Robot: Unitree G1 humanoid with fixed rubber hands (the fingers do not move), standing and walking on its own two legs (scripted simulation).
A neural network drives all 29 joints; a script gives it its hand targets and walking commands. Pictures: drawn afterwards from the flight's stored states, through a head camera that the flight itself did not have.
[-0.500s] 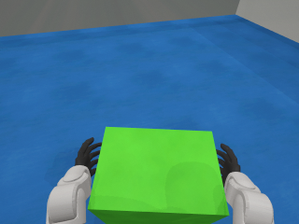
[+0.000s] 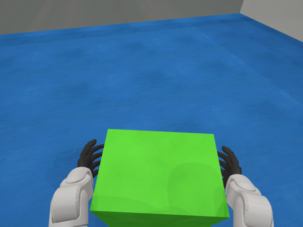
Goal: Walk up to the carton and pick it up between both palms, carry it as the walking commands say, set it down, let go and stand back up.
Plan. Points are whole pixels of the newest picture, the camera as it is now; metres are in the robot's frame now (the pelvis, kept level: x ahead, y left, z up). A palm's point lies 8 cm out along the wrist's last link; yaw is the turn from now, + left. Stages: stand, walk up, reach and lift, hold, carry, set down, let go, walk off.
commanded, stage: carry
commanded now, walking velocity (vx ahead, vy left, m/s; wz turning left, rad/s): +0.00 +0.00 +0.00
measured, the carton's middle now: (157, 184) +0.26 +0.00 -0.01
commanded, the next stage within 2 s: hold in 0.08 s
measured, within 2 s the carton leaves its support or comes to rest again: neither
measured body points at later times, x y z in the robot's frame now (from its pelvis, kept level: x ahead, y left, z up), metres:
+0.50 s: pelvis +0.00 +0.02 +0.01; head -0.02 +0.02 +0.46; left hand +0.25 +0.22 +0.04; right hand +0.27 -0.14 +0.03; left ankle +0.04 +0.13 -0.74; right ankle -0.02 -0.10 -0.74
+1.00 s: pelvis -0.03 +0.02 +0.00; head -0.02 +0.03 +0.45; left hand +0.28 +0.21 +0.00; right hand +0.29 -0.15 +0.00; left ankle +0.04 +0.13 -0.74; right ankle -0.02 -0.10 -0.74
